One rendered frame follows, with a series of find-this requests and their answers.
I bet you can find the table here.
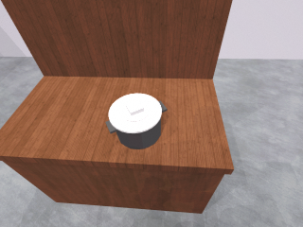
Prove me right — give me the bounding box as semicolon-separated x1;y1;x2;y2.
0;0;234;214

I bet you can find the knob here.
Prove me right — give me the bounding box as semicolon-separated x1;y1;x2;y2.
125;99;144;115

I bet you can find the pot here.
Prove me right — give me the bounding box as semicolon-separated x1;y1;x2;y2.
105;100;168;149

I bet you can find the lid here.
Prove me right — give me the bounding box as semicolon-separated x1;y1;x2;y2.
108;93;162;133

